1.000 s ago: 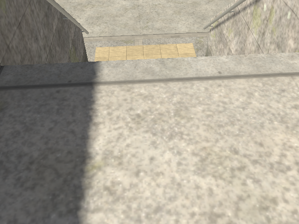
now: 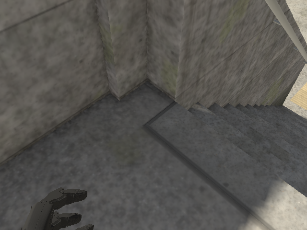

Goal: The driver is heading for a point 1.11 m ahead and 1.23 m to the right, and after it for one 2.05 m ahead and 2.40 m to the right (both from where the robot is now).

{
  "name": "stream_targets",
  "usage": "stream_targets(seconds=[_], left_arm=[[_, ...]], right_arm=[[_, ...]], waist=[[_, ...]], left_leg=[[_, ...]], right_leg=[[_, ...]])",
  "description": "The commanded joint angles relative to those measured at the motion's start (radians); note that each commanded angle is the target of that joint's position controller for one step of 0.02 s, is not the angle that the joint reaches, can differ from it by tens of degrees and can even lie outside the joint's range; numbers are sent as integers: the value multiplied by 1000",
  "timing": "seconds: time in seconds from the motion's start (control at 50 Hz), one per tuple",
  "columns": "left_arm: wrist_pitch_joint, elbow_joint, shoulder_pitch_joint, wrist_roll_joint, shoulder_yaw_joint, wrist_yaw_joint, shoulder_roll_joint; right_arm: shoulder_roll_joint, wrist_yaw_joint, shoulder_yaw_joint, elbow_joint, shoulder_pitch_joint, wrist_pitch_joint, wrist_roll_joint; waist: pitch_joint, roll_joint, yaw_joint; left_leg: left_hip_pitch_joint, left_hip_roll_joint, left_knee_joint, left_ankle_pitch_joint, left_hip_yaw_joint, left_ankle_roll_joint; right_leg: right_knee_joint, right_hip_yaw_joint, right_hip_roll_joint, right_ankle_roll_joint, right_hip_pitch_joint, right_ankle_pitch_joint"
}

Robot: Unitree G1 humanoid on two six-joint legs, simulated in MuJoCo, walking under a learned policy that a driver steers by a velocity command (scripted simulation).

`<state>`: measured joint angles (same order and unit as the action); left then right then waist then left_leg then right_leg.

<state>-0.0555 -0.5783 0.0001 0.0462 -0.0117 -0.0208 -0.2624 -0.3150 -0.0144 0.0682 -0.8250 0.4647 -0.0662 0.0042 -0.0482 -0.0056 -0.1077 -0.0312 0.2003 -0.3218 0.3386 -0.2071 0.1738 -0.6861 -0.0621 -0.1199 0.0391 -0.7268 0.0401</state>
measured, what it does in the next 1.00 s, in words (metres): walks ahead, turning right: right foot, then left foot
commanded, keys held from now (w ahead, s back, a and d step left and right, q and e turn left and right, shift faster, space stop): e+shift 1.00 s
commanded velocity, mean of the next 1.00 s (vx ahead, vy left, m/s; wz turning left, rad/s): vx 0.19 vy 0.00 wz -0.63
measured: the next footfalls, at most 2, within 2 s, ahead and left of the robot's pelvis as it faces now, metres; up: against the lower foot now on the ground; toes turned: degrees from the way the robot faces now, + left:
right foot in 0.10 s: +0.32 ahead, -0.14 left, +0.00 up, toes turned +1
left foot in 0.60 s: +0.39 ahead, +0.03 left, +0.00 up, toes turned -28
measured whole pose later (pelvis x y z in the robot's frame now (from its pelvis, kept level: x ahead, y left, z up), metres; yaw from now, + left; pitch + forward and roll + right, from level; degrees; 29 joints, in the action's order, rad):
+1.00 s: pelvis +0.26 -0.02 +0.00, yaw -42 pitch +0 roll +0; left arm 0.11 -0.62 0.15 -0.01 0.07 -0.07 -0.31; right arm -0.29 0.02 0.04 -0.67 0.23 0.00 -0.04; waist -0.06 -0.01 -0.03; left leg 0.27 -0.11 -0.51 0.23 0.23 0.01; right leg -0.80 0.05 -0.03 0.04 -0.35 -0.44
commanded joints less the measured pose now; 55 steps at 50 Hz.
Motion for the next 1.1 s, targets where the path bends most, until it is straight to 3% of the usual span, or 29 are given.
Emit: stream_targets(seconds=[0.02, 0.06, 0.08, 0.1, 0.12, 0.14, 0.16, 0.18, 0.2, 0.24, 0.32, 0.42, 0.52, 0.56, 0.58, 0.6, 0.62, 0.64, 0.68, 0.74, 0.78, 0.84, 0.94, 1.0, 1.02, 1.04, 1.06, 1.08, 1.1], left_arm=[[-27, 37, -19, 6, 11, 0, -53], [-39, -13, 118, 8, 38, 16, -114], [-49, -66, 282, 2, 51, 22, -138], [-58, -116, 435, -2, 65, 30, -183], [-59, -135, 509, 14, 81, 25, -264], [-46, -161, 564, -25, 96, 0, -253], [-33, -127, 445, -49, 96, -1, -201], [-27, -119, 350, -56, 80, 1, -137], [-22, -132, 336, -54, 73, 4, -116], [-11, -169, 370, -57, 78, 12, -130], [7, -162, 344, -30, 100, 7, -182], [54, -126, 350, -38, 120, 13, -198], [97, -97, 351, -26, 140, 13, -202], [104, -81, 313, -28, 143, 15, -196], [104, -74, 296, -39, 139, 18, -183], [101, -70, 358, -48, 124, 20, -114], [102, -43, 386, -55, 118, 26, -84], [103, -53, 363, -13, 141, 24, -196], [116, -75, 349, -12, 147, 8, -193], [140, -71, 337, -23, 133, -17, -166], [146, -47, 272, -40, 125, -25, -164], [152, -11, 195, -38, 111, -44, -147], [159, 27, 144, -48, 102, -55, -121], [156, 42, 135, -59, 104, -51, -120], [150, 43, 158, -46, 103, -44, -111], [140, 19, 215, -35, 109, -33, -126], [126, 1, 281, -15, 128, -16, -206], [122, 34, 297, -30, 172, -8, -392], [121, 13, 365, -36, 177, 1, -347]], right_arm=[[-115, 12, 23, 16, 32, -24, 8], [-158, 26, 27, 1, 25, -29, -14], [-180, 29, 33, 9, -35, -28, -19], [-154, 32, 27, 24, -71, -28, -20], [-16, 36, 4, 32, 92, -19, 9], [-64, 43, -1, 7, 179, -21, 30], [-95, 43, -6, 20, 63, -18, -1], [-102, 35, -14, 61, -86, -18, -25], [-91, 30, -19, 91, -177, -12, -41], [-63, 21, -27, 128, -204, 27, -64], [-22, 28, -51, 158, -204, 59, -49], [-46, 43, -56, 203, -341, 86, -34], [-38, 50, -63, 226, -411, 66, -12], [-37, 56, -60, 211, -344, 48, -5], [-47, 65, -54, 201, -300, 37, -10], [-106, 75, -40, 209, -306, 30, -20], [-195, 74, -24, 241, -364, 39, -30], [-141, 70, -26, 225, -340, 49, -29], [-51, 67, -45, 236, -376, 57, -23], [-55, 73, -39, 246, -363, 59, -31], [-63, 66, -30, 240, -310, 59, -38], [-106, 61, -4, 218, -240, 56, -33], [-134, 39, 19, 219, -238, 54, -46], [-154, 23, 33, 215, -217, 62, -35], [-158, 27, 37, 212, -221, 68, -24], [-150, 28, 39, 204, -200, 75, -20], [-116, 23, 32, 202, -161, 80, -26], [-47, 24, 6, 311, -236, 89, -31], [-91, 37, 9, 320, -337, 104, -47]], waist=[[0, 20, -1], [73, 75, 64], [128, 87, 167], [195, 69, 241], [367, -238, 165], [564, -274, 182], [478, -121, 161], [328, -51, 163], [225, 1, 155], [154, 11, 109], [172, -40, 59], [175, -82, 87], [100, -149, 143], [79, -171, 116], [74, -150, 93], [113, 7, 136], [108, 229, 164], [101, 149, 153], [69, 82, 171], [74, 135, 162], [88, 148, 123], [91, 167, 85], [112, 209, 80], [128, 222, 76], [119, 199, 102], [127, 128, 128], [113, -98, 159], [74, -357, 161], [96, -182, 231]], left_leg=[[138, -204, 31, -841, -91, 25], [-8, -231, -137, -1074, -83, -30], [-20, -216, -324, -1110, -39, -59], [76, -167, -558, -911, 1, -83], [376, -23, -1039, 68, 92, -151], [577, 42, -1238, 252, 35, -164], [623, -65, -1215, 120, 48, -169], [653, -113, -1128, 72, 92, -167], [679, -136, -1071, 76, 109, -169], [609, -158, -961, 52, 122, -182], [521, -163, -759, 48, 144, -212], [480, -152, -631, -91, 125, -209], [456, -117, -406, -19, 95, -191], [336, -113, -211, -25, 94, -171], [239, -146, -58, -78, 83, -161], [135, -351, 48, -41, -84, -117], [116, -589, 122, -110, -368, -8], [170, -599, 83, -297, -322, 52], [231, -481, 45, -426, -93, 34], [204, -412, 23, -502, 78, 11], [150, -422, 17, -487, 115, 18], [93, -474, 19, -449, 139, 29], [158, -500, -37, -458, 273, 6], [162, -531, -114, -439, 311, -37], [199, -537, -164, -384, 340, -74], [282, -518, -262, -293, 383, -136], [499, -442, -503, -14, 450, -209], [803, -255, -677, 355, 401, -288], [798, -276, -799, 326, 223, -274]], right_leg=[[158, 125, 114, -61, 314, 173], [200, 127, 175, -100, 412, 88], [260, 121, 166, -115, 537, 137], [245, 59, 76, -134, 717, 287], [17, -270, -256, -307, 1074, 1015], [90, -596, -329, -431, 1267, 1090], [168, -499, -256, -401, 1145, 910], [217, -395, -176, -356, 1000, 757], [258, -337, -125, -333, 880, 697], [306, -302, -63, -302, 698, 686], [317, -266, -11, -296, 503, 705], [326, -346, 49, -228, 403, 252], [312, -493, 67, -204, 452, -59], [287, -534, 87, -162, 426, -96], [246, -520, 122, -122, 382, -193], [101, -402, 198, -70, 321, -516], [-155, -125, 355, -26, 158, -688], [-329, -68, 253, -6, 144, -628], [-467, -38, 200, 8, 180, -515], [-554, 21, 167, 34, 147, -439], [-509, 42, 151, 45, 133, -420], [-412, 60, 116, 44, 128, -435], [-158, 133, 105, 4, 329, -500], [-4, 184, 133, -26, 410, -483], [114, 191, 140, -39, 467, -438], [238, 155, 151, -55, 585, -346], [383, -97, 16, -102, 734, -288], [374, -541, -274, -267, 731, 120], [349, -467, -249, -331, 720, 193]])
Over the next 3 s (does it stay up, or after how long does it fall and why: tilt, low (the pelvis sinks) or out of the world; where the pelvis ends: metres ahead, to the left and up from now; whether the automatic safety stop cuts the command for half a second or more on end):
stays up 0.52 -0.29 0.01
